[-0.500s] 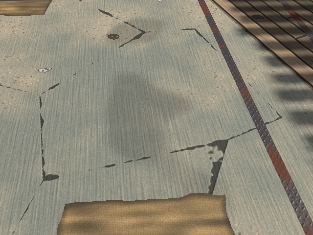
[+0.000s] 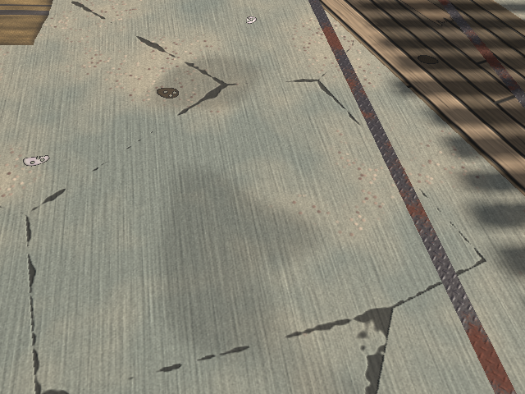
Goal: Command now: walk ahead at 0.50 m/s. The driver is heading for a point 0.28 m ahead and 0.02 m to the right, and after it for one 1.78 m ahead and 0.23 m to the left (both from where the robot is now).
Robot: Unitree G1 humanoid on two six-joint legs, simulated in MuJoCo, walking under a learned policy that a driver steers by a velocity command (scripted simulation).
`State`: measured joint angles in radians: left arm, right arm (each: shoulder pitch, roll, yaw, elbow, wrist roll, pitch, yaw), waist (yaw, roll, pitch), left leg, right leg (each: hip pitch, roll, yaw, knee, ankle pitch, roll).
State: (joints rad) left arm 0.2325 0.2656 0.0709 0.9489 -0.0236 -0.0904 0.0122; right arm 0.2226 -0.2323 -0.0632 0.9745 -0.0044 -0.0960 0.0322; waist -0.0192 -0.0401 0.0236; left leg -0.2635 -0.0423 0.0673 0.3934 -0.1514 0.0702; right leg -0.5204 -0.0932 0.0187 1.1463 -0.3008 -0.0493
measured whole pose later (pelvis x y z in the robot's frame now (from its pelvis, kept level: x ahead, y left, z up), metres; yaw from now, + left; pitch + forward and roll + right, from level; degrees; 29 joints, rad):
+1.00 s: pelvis +0.28 -0.01 -0.01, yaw +0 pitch +0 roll +0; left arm 0.16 0.22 0.04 1.06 0.00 0.00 0.03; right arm 0.23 -0.20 -0.03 1.08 0.00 -0.02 -0.03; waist 0.00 0.00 0.03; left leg -0.18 0.02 0.01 0.51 -0.33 -0.01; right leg -0.29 -0.01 -0.04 0.50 -0.20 0.00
